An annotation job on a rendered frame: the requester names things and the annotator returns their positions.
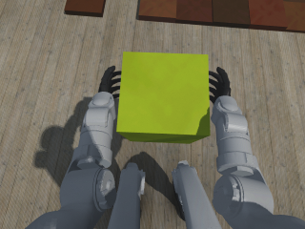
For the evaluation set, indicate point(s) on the left robot hand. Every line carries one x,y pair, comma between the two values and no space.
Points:
107,81

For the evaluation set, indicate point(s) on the robot left forearm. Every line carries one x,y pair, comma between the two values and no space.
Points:
94,147

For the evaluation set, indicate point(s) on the right robot upper arm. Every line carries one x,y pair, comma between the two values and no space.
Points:
247,203

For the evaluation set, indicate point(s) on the left robot thigh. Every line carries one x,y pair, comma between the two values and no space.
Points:
126,209

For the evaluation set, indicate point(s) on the left robot upper arm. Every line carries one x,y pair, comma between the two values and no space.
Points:
85,195

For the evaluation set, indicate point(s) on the robot left shin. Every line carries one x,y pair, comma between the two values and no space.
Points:
131,164

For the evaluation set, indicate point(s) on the robot right forearm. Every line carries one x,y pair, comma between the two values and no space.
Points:
235,155

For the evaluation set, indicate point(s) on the right robot hand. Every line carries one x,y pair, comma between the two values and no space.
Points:
222,85

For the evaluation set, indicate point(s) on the carton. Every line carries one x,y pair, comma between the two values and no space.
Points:
164,97

